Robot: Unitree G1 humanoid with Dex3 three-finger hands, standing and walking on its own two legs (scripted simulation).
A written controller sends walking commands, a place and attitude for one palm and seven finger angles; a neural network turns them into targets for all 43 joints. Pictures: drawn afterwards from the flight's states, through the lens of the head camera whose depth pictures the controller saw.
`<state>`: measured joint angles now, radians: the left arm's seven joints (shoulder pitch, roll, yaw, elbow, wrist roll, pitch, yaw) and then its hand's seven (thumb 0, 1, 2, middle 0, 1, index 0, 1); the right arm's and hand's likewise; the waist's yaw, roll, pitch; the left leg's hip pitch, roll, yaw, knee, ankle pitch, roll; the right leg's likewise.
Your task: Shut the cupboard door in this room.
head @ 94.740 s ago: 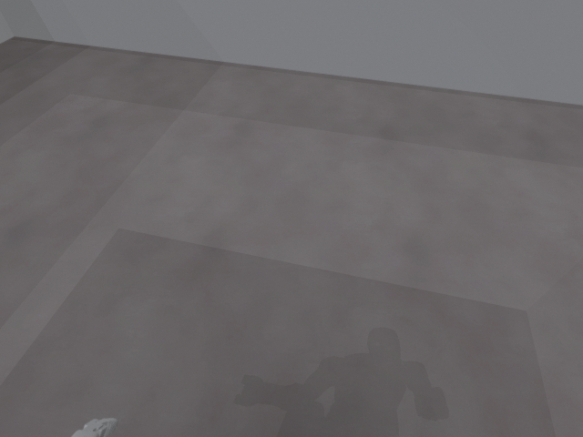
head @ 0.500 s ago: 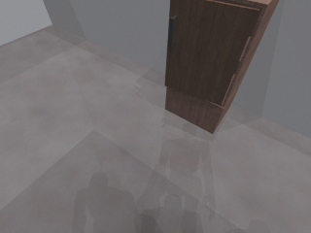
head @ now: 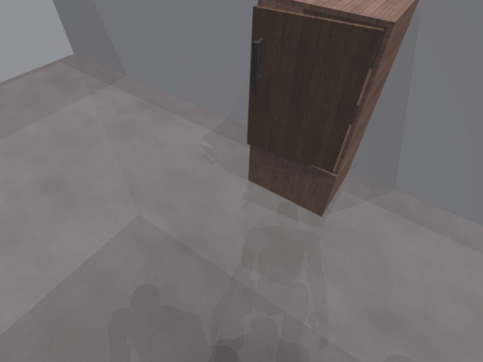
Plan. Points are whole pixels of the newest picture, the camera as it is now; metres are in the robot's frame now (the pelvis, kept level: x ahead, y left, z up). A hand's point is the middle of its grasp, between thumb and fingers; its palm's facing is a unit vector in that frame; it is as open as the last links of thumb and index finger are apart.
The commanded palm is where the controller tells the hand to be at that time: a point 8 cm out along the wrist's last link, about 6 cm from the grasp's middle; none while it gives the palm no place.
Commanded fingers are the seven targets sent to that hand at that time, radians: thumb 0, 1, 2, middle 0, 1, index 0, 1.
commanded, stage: look to check the result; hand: left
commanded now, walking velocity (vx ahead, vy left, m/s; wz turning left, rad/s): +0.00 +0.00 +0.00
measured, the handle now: (257, 61) +1.09 -0.02 -0.01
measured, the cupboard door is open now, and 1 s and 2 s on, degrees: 7 7 7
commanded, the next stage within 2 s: walk to a spot facing it in 0.58 s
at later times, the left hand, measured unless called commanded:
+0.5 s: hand out of the picture -0.01 +0.17 -0.18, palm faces +0.01 -0.98 -0.21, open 7.4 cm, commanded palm none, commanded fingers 0.00 0.90 0.90 -0.20 -0.30 -0.20 -0.30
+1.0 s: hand out of the picture +0.02 +0.20 -0.20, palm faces +0.15 -0.97 -0.18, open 7.4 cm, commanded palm none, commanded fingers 0.00 0.90 0.90 -0.20 -0.30 -0.20 -0.30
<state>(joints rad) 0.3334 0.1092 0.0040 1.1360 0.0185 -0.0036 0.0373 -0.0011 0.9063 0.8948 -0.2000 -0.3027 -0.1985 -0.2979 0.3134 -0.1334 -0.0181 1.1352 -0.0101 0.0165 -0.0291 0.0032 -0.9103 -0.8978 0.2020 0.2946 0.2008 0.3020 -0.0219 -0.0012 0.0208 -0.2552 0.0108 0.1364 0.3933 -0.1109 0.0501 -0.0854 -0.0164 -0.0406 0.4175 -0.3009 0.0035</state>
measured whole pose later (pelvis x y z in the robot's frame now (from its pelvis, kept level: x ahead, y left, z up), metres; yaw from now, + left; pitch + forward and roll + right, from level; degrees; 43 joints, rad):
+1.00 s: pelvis +0.06 +0.02 -0.02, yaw +8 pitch -2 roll +0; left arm 0.32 0.19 0.05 1.09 0.04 -0.02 0.01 0.00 0.90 0.89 -0.20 -0.30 -0.20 -0.30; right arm 0.29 -0.18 -0.03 1.05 -0.02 0.04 0.02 0.01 -0.91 -0.90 0.20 0.29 0.20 0.30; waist -0.02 -0.04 0.09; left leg -0.40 0.03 0.10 0.76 -0.43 0.02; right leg 0.03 -0.07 -0.17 0.47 -0.46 0.03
